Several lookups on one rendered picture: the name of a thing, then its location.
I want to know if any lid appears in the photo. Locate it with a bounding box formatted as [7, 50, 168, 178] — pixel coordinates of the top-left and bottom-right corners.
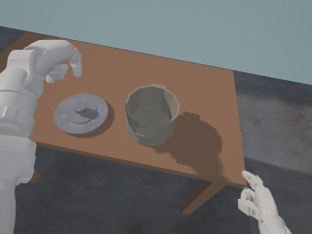
[54, 93, 108, 136]

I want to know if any right robot hand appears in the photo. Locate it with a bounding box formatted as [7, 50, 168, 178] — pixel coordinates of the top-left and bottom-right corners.
[238, 171, 279, 220]

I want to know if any pot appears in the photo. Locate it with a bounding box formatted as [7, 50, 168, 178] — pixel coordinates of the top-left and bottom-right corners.
[125, 84, 180, 146]

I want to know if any robot left forearm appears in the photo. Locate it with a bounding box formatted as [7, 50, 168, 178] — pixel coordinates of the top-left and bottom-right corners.
[0, 45, 55, 137]

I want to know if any knob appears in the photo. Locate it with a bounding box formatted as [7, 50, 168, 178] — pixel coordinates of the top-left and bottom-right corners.
[73, 102, 87, 114]

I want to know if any robot left upper arm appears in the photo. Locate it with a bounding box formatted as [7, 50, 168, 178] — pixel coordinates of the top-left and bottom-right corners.
[0, 134, 37, 234]

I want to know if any robot right forearm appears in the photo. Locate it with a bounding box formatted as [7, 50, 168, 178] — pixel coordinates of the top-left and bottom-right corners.
[258, 213, 292, 234]

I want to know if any left robot hand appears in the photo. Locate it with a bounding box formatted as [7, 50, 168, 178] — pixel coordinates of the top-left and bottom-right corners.
[29, 39, 82, 84]

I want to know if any table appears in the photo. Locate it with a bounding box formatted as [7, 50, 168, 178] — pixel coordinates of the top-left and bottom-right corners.
[0, 31, 247, 215]

